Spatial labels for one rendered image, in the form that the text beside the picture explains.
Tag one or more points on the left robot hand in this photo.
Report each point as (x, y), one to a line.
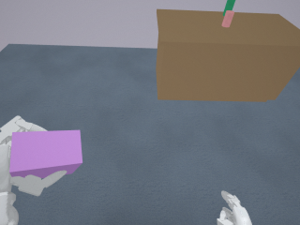
(30, 184)

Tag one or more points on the left robot forearm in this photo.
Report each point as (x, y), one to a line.
(8, 213)

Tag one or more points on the table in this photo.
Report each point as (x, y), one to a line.
(199, 59)

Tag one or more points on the right robot hand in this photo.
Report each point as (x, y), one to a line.
(238, 215)

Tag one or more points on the sponge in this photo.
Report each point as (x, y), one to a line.
(41, 153)

